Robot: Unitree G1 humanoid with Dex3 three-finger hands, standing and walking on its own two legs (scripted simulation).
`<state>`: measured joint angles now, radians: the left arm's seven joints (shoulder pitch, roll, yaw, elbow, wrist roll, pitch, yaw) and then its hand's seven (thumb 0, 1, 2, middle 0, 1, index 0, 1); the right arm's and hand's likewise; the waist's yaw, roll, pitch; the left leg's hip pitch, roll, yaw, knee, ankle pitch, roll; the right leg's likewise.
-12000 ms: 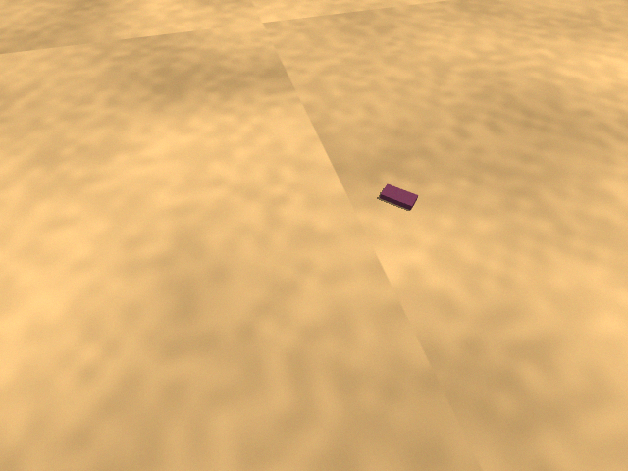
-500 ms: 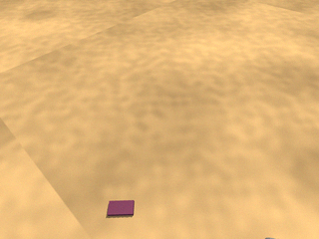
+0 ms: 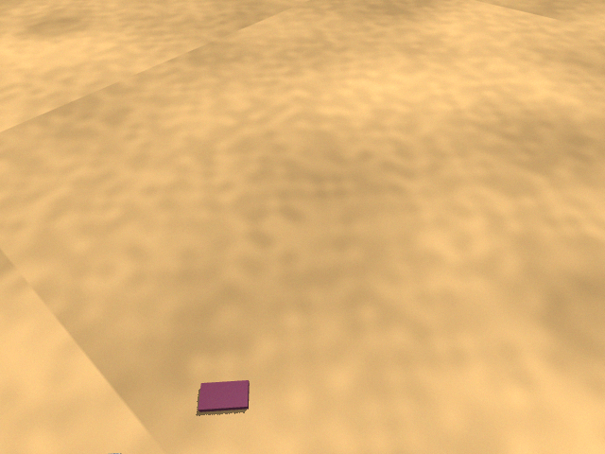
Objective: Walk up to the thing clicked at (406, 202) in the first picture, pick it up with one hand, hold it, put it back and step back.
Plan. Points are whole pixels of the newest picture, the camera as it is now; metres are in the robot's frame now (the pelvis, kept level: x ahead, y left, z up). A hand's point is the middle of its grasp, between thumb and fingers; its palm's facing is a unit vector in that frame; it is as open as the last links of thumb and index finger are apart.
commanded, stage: walk up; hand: left
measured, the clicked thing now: (224, 395) +0.41 +0.26 -0.77
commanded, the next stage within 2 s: stand in 0.38 s
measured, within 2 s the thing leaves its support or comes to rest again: neither
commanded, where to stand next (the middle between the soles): +0.03 +0.01 m, yaw +2 degrees
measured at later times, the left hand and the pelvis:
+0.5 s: hand out of the picture +0.07 +0.26 -0.16, palm faces -0.02 -0.94 -0.34, open 7.4 cm; pelvis -0.01 +0.00 +0.00, yaw +0 degrees
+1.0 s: hand out of the picture +0.05 +0.26 -0.16, palm faces -0.02 -0.94 -0.35, open 7.4 cm; pelvis -0.02 +0.01 +0.00, yaw +1 degrees
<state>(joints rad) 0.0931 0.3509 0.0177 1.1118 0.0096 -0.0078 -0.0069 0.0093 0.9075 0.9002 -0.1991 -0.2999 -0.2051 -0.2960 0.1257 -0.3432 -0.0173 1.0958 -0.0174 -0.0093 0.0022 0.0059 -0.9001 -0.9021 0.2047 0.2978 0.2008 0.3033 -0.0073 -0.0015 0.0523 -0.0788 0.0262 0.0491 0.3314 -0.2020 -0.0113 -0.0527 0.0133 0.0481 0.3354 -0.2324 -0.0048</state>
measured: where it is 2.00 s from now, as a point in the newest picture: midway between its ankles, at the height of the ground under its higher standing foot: outside the picture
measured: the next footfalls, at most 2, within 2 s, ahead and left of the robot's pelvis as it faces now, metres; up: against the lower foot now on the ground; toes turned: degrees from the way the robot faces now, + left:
none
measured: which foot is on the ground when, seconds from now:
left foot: down 0.00-1.00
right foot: down 0.00-1.00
